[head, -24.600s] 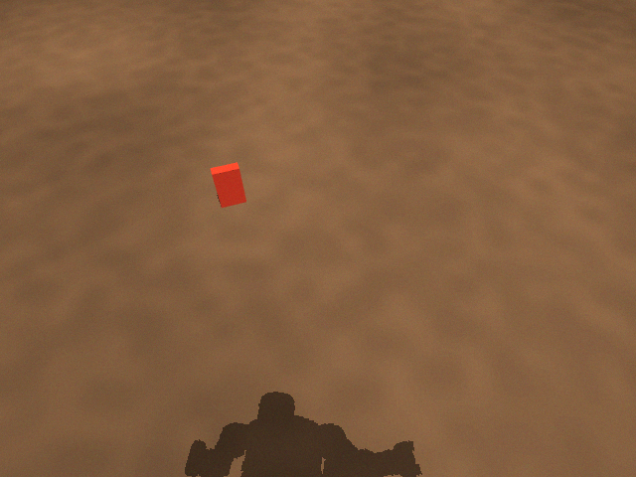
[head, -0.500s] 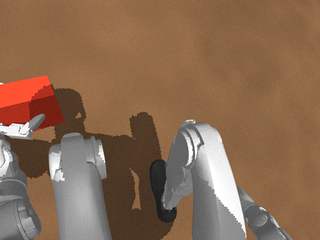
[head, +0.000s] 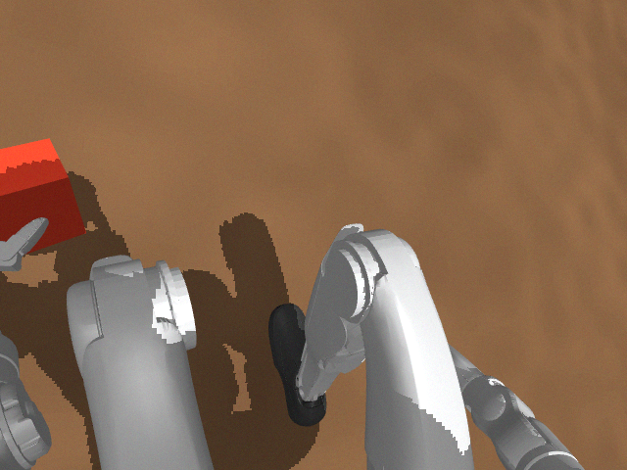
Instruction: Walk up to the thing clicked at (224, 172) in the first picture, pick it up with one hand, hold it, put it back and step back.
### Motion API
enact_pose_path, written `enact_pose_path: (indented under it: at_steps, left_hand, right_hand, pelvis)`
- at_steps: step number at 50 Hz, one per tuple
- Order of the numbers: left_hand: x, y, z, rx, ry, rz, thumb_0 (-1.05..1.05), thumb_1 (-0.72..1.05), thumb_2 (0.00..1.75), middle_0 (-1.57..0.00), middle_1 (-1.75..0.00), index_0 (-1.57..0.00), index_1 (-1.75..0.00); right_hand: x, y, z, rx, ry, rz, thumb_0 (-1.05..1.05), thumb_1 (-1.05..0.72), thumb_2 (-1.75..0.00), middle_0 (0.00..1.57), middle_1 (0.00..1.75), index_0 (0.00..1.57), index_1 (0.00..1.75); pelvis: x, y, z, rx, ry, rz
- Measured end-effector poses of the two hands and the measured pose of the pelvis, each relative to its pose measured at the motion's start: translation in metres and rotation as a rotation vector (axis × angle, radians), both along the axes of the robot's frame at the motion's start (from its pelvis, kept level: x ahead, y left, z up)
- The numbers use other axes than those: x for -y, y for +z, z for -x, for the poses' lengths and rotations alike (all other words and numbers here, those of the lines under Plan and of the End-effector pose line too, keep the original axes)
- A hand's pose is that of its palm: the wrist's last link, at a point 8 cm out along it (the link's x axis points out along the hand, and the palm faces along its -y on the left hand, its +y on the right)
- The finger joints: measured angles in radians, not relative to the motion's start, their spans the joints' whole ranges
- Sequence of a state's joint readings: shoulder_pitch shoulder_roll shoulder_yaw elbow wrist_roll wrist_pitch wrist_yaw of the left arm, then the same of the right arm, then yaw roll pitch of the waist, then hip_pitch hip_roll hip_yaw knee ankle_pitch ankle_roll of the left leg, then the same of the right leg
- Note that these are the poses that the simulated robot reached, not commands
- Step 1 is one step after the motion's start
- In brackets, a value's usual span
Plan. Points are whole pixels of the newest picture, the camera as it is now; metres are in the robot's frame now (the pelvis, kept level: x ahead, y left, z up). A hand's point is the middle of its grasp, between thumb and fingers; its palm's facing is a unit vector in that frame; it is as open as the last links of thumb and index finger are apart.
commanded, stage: lower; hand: left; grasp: from the side
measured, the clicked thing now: (13, 211) +0.40 +0.27 -0.17
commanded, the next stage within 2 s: loosen in 0.28 s
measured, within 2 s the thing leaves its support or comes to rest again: rests again in 1.48 s
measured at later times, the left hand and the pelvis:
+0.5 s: hand out of the picture +0.40 +0.30 -0.17, palm faces +0.41 -0.91 +0.00, open 9.0 cm; pelvis +0.00 +0.00 +0.00, yaw -2 degrees
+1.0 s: hand out of the picture +0.41 +0.30 -0.16, palm faces +0.41 -0.91 +0.03, open 11.9 cm; pelvis -0.01 +0.01 +0.00, yaw -3 degrees
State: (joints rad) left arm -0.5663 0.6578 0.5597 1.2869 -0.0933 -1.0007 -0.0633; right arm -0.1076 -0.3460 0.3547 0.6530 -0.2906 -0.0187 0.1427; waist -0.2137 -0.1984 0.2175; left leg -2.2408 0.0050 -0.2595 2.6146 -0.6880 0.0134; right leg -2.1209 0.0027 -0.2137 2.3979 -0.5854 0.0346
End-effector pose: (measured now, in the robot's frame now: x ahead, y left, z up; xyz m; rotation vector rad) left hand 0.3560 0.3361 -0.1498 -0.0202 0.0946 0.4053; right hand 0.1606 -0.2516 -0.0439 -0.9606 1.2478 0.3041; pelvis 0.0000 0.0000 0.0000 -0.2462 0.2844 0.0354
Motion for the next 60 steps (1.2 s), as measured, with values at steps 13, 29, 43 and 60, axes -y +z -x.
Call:
enact_pose_path:
  at_steps: [13,29,43,60]
  left_hand:
    - [-0.011,-0.006,0.000,0.009,0.030,-0.032,0.01,-0.45,1.06,-0.92,-1.16,-0.93,-1.16]
    - [-0.003,-0.014,-0.002,0.049,0.041,-0.018,0.01,-0.36,0.89,-0.93,-1.07,-0.95,-1.06]
    - [-0.013,0.005,-0.013,0.064,0.031,-0.030,-0.01,-0.24,0.65,-0.97,-0.92,-0.92,-0.89]
    - [-0.010,-0.008,-0.015,0.084,0.023,-0.020,-0.02,-0.54,0.09,-0.31,-0.17,-0.31,-0.16]
  right_hand:
    - [-0.003,0.007,0.002,-0.025,0.045,0.034,0.00,-0.93,-0.90,0.21,0.30,0.21,0.30]
    - [-0.007,0.012,0.002,-0.031,0.079,0.053,0.00,-0.92,-0.89,0.21,0.30,0.21,0.30]
    - [-0.009,0.014,0.003,0.010,0.082,0.033,0.00,-0.91,-0.89,0.21,0.30,0.21,0.30]
    - [-0.013,0.018,0.003,-0.027,0.096,0.070,0.00,-0.92,-0.89,0.21,0.30,0.21,0.30]
  pelvis:
    - [-0.003,0.000,0.001,0.017,-0.008,0.022]
    - [-0.003,-0.001,0.004,0.048,-0.021,0.036]
    - [-0.005,-0.002,0.007,0.057,-0.032,0.039]
    - [-0.007,-0.002,0.006,0.061,-0.031,0.052]
